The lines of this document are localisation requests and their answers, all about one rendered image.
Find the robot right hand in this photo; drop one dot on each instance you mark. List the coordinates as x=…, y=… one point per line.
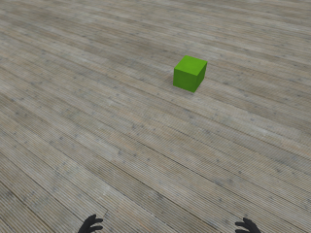
x=248, y=224

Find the carton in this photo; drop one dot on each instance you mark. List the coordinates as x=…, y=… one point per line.
x=189, y=73

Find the robot left hand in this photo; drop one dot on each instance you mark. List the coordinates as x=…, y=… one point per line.
x=86, y=227

